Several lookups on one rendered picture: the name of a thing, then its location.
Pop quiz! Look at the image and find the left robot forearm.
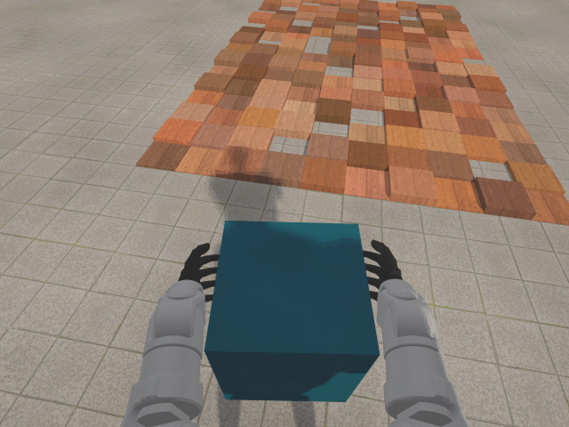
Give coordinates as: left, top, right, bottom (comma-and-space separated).
120, 280, 206, 427

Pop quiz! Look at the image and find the robot right hand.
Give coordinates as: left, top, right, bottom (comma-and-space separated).
363, 240, 403, 301

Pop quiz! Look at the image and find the carton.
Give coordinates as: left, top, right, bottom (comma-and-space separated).
204, 221, 380, 402

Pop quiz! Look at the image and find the robot left hand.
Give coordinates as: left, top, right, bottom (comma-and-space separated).
178, 243, 220, 302

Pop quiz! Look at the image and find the right robot forearm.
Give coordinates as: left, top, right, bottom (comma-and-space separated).
376, 278, 470, 427

